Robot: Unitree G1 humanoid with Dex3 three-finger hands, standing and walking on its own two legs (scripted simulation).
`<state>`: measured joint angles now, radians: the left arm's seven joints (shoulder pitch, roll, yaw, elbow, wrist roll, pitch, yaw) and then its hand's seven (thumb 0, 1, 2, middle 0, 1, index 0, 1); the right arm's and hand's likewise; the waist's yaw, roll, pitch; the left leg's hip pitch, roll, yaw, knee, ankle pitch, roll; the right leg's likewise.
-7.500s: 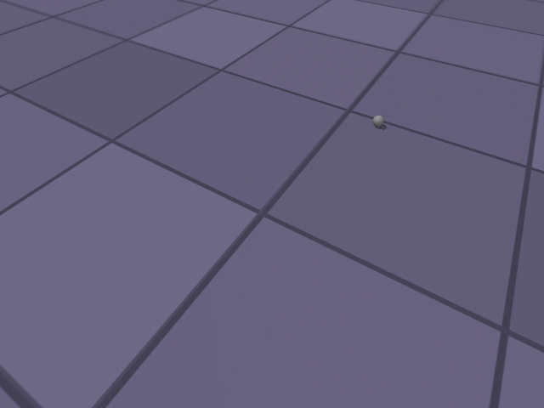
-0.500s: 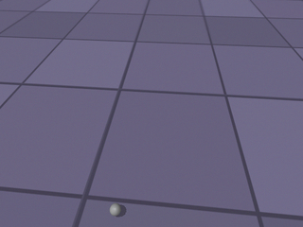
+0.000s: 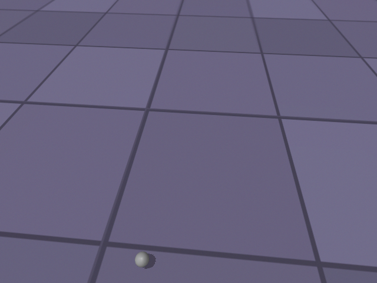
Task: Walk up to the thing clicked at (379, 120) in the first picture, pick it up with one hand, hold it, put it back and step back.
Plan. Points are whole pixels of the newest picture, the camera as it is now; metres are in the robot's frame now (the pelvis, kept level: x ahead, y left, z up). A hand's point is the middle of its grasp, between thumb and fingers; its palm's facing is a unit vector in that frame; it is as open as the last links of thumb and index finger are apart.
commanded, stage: stand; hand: left
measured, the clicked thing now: (142, 259) +0.40 +0.24 -0.75
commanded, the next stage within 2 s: none
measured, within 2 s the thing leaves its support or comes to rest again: neither
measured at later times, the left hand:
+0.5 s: hand out of the picture +0.09 +0.25 -0.16, palm faces -0.03 -0.94 -0.34, open 7.3 cm
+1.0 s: hand out of the picture +0.09 +0.25 -0.15, palm faces -0.03 -0.94 -0.35, open 7.3 cm
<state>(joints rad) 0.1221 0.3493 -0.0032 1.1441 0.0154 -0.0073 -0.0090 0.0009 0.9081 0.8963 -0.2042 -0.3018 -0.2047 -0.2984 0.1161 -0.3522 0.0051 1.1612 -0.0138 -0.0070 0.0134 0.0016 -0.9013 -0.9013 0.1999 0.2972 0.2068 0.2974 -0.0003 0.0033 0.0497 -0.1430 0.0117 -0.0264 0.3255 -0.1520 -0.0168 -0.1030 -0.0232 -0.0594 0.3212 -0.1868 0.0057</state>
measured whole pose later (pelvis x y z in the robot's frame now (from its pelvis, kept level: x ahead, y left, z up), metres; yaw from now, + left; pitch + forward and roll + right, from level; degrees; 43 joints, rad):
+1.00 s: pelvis +0.01 +0.00 +0.00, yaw +0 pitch -2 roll +0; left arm 0.11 0.35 0.00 1.13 0.01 -0.01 0.00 0.00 0.91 0.90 -0.20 -0.30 -0.20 -0.30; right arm 0.10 -0.35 0.01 1.14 -0.01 -0.01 0.01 0.00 -0.90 -0.90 0.20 0.30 0.21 0.30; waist 0.00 0.01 0.05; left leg -0.11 0.02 -0.02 0.30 -0.16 -0.02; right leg -0.07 -0.02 -0.05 0.30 -0.20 0.00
